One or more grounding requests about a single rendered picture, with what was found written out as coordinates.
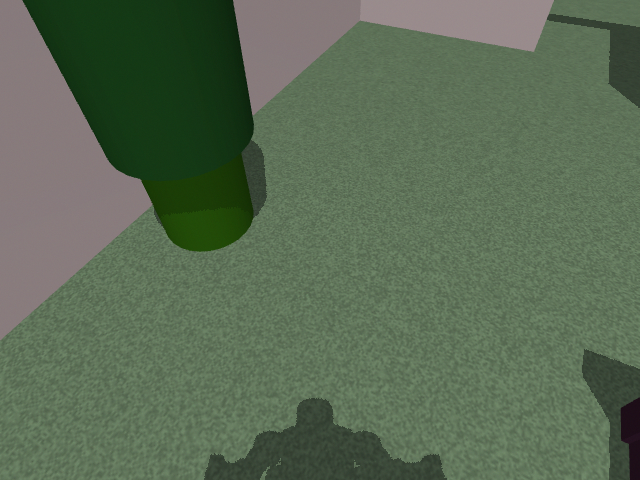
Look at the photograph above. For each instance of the potted plant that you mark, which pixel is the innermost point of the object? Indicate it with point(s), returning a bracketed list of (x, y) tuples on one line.
[(163, 87)]

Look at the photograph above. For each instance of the armchair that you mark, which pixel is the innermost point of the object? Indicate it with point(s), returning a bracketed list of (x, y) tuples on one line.
[(630, 433)]

